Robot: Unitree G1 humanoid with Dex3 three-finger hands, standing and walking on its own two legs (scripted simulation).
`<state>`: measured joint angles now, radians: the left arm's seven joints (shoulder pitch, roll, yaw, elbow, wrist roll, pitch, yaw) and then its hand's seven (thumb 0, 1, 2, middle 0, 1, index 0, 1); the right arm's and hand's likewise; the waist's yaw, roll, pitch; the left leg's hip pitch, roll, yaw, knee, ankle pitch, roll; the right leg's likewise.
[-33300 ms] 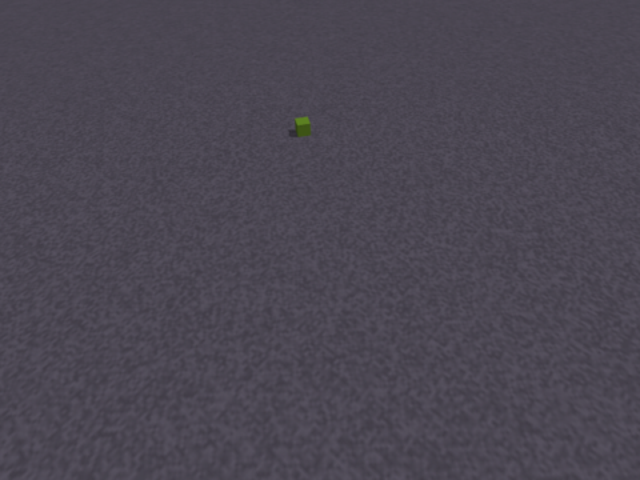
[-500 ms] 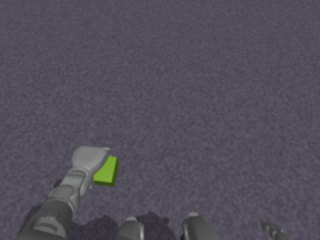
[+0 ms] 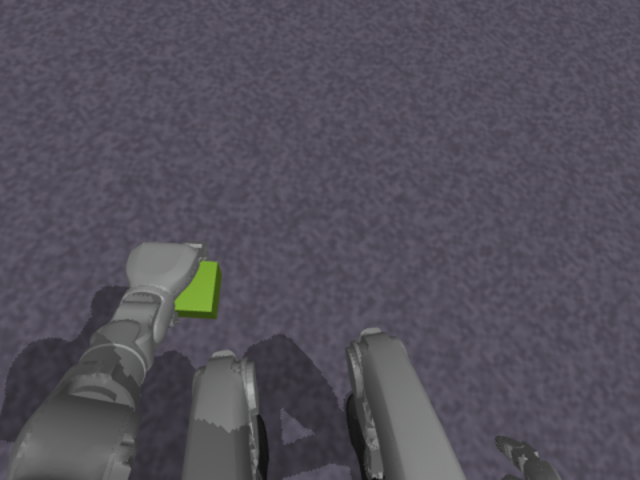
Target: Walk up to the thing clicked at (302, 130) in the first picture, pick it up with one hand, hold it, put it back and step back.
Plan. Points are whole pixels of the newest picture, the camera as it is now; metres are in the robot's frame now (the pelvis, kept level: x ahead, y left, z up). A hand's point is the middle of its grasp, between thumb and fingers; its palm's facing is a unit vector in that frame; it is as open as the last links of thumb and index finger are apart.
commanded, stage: crouch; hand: left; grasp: from above
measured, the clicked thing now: (192, 289) +0.41 +0.15 -0.19
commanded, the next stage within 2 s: lower in 0.92 s
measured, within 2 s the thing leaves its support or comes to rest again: neither
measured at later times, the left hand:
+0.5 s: hand (187, 297) +0.42 +0.18 -0.26, palm faces -0.47 +0.06 -0.88, open 10.4 cm
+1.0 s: hand (193, 301) +0.42 +0.18 -0.30, palm faces -0.48 +0.06 -0.88, open 10.4 cm
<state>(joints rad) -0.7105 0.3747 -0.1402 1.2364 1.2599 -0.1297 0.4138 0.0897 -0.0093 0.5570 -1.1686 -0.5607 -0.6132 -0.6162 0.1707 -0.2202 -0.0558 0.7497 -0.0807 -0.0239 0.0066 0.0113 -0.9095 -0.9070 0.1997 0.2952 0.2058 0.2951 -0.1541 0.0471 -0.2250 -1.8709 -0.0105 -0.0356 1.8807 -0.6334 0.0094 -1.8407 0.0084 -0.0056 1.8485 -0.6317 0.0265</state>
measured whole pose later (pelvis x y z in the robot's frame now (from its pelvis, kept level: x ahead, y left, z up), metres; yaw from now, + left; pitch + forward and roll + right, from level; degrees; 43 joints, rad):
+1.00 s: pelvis -0.01 -0.01 -0.12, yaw -3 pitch +36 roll -4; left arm -0.85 0.48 -0.06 1.41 1.30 -0.19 0.48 0.09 0.01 0.55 -1.03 -0.54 -0.60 -0.59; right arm 0.14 -0.24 -0.03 0.78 -0.14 -0.06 0.11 0.01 -0.92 -0.91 0.20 0.29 0.20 0.29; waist -0.20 0.01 -0.13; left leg -2.22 0.00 -0.08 2.28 -0.69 -0.01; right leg -2.19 0.03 -0.04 2.23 -0.67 0.02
